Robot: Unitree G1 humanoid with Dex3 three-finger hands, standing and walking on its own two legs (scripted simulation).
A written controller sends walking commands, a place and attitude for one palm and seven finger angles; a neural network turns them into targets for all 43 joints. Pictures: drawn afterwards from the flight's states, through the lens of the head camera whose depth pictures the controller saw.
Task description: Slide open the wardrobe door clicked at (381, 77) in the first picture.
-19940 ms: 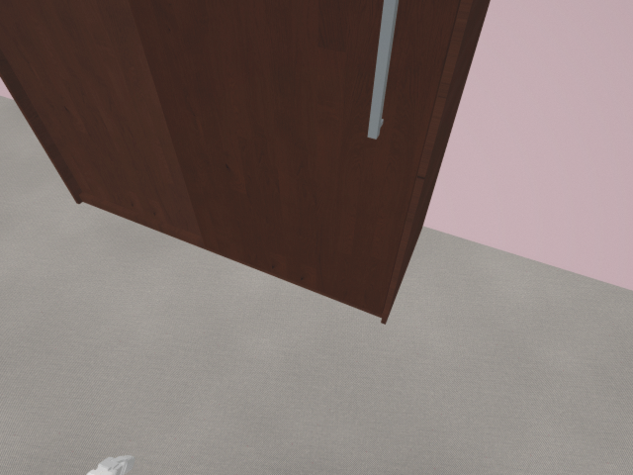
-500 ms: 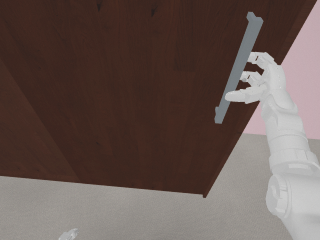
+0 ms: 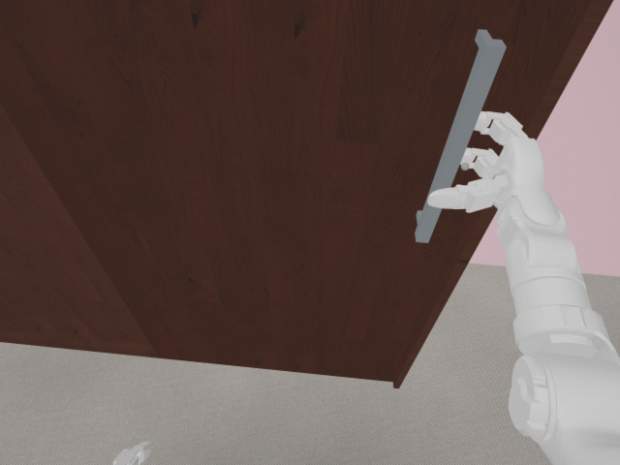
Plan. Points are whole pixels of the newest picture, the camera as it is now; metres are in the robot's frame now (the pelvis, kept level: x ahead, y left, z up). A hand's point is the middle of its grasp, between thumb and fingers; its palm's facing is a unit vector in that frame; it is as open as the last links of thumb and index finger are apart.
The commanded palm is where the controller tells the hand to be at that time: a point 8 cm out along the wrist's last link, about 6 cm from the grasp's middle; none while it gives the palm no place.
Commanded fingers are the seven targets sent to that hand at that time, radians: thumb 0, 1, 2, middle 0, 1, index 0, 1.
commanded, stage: slide the fingers in behind the handle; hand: right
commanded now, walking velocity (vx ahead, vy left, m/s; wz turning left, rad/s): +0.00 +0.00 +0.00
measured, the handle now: (447, 153) +0.50 -0.12 +0.17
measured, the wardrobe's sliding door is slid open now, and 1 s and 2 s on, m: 0.00 0.00 0.00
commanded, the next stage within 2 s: grip the handle and tug to test in 1.32 s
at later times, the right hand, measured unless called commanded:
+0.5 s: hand (452, 165) +0.45 -0.12 +0.19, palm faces +0.01 +1.00 +0.01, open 14.0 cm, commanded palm +0.43 -0.17 +0.18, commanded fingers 0.00 0.50 -0.30 0.30 1.20 0.30 1.20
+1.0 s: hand (438, 164) +0.45 -0.10 +0.19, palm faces +0.01 +1.00 +0.01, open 13.9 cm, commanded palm +0.43 -0.15 +0.18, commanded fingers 0.00 0.50 -0.30 0.30 1.20 0.30 1.20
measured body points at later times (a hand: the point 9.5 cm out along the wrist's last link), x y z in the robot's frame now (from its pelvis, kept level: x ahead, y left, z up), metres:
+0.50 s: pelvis +0.00 +0.00 +0.00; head +0.01 +0.01 +0.45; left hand +0.11 +0.25 -0.11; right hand +0.45 -0.17 +0.19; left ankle +0.03 +0.11 -0.74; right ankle +0.00 -0.11 -0.74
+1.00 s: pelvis +0.00 +0.01 +0.00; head +0.00 +0.02 +0.45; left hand +0.10 +0.26 -0.11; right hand +0.44 -0.15 +0.19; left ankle +0.03 +0.11 -0.74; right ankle +0.00 -0.11 -0.74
